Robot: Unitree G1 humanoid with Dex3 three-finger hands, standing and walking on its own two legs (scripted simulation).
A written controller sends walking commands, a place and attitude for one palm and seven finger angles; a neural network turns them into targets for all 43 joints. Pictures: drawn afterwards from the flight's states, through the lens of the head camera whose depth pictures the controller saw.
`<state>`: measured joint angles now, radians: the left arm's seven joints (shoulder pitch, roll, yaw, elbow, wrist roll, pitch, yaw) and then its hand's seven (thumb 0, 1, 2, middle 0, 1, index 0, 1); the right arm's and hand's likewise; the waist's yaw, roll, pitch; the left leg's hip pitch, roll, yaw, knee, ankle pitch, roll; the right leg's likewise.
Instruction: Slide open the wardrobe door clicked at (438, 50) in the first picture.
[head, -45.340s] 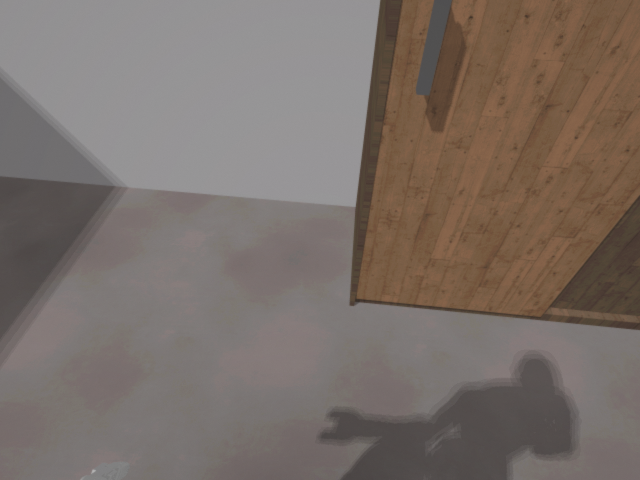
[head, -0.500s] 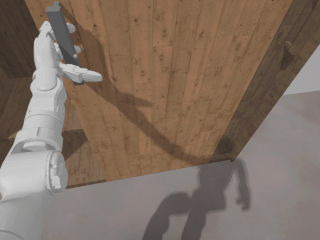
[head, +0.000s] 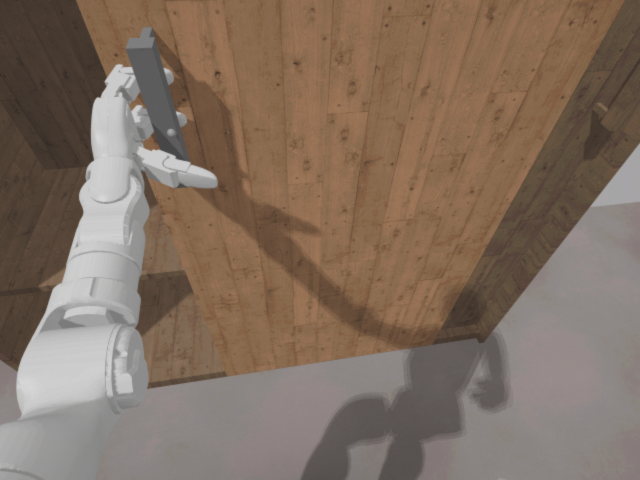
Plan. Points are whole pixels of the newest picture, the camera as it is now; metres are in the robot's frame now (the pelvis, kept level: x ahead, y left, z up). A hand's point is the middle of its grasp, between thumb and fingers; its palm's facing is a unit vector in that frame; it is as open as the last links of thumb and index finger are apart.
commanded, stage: slip the hand off the handle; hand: left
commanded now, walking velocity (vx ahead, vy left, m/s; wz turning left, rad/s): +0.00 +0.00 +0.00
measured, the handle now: (167, 113) +0.52 +0.18 +0.20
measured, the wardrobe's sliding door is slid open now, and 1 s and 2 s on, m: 0.46 0.46 0.46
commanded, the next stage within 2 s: draw the hand back to the body in 0.92 s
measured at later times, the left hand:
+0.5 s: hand (108, 162) +0.42 +0.22 +0.20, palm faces +0.15 -0.99 -0.06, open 14.7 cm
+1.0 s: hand (110, 224) +0.32 +0.19 +0.20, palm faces +0.18 -0.98 -0.08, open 14.7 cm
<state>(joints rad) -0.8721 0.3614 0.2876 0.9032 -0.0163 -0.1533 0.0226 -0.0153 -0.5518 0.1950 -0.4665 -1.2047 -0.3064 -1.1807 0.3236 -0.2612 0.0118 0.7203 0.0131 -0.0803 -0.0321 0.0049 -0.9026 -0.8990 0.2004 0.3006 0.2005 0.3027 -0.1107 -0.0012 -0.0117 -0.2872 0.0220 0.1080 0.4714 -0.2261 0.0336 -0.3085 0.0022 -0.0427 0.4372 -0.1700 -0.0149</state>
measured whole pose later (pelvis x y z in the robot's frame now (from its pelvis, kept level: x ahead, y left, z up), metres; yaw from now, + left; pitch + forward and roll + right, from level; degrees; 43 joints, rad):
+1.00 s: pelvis +0.01 -0.01 +0.00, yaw +3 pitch -5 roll +0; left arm -0.25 0.27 0.17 0.04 -0.18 0.14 -0.06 -0.02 -0.55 0.19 -0.25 -1.15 -0.25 -1.15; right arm 0.15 -0.24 0.06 0.69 0.06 -0.10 -0.10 0.01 -0.90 -0.90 0.20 0.30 0.20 0.30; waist 0.05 0.05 -0.01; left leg -0.11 0.01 0.05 0.43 -0.23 0.01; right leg -0.12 0.00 -0.09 0.41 -0.21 -0.03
